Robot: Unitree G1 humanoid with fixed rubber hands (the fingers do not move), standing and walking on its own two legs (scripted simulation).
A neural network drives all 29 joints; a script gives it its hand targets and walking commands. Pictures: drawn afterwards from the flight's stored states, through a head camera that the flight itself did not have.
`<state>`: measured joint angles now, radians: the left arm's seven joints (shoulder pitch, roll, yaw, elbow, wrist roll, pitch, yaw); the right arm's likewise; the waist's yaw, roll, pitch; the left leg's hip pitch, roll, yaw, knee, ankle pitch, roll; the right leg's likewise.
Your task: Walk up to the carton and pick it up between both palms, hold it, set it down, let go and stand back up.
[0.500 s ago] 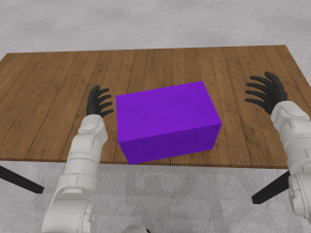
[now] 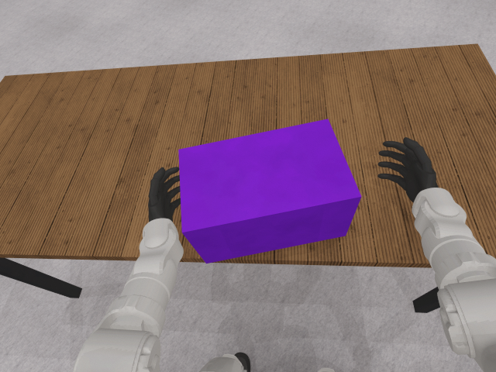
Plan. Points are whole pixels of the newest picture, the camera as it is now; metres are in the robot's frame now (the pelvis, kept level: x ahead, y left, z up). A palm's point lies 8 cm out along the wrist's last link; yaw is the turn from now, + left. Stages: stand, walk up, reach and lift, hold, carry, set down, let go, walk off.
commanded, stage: reach and lift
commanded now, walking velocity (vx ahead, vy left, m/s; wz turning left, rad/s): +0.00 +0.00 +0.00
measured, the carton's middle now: (264, 194) +0.40 +0.05 -0.02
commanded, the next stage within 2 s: none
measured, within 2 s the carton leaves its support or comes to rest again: leaves its support in 1.96 s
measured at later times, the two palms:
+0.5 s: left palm (174, 213) +0.34 +0.20 +0.01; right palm (386, 186) +0.42 -0.16 +0.00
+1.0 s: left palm (179, 212) +0.34 +0.19 +0.01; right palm (389, 186) +0.42 -0.17 +0.00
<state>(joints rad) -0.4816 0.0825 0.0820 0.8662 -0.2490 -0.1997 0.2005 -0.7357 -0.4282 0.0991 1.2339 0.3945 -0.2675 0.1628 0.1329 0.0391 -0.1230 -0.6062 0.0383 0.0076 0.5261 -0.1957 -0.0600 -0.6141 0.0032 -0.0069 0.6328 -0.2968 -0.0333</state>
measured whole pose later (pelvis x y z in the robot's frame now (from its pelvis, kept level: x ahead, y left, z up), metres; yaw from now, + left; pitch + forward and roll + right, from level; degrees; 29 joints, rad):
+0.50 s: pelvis +0.00 +0.00 +0.00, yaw +0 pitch +17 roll +2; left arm -0.48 0.03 0.08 0.88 -0.16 -0.26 0.20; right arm -0.74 -0.31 0.13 1.24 0.34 -0.34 0.12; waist 0.14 0.04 -0.14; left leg -0.63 0.04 0.01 0.53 -0.19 -0.06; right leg -0.64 0.00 -0.01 0.63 -0.29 -0.03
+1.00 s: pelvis +0.00 +0.00 +0.00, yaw +0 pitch +17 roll +2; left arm -0.50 0.00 0.09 0.88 -0.14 -0.25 0.24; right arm -0.75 -0.31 0.13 1.26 0.32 -0.34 0.07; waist 0.14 0.04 -0.14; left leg -0.63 0.04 0.01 0.53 -0.19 -0.06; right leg -0.64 0.01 -0.01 0.63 -0.29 -0.03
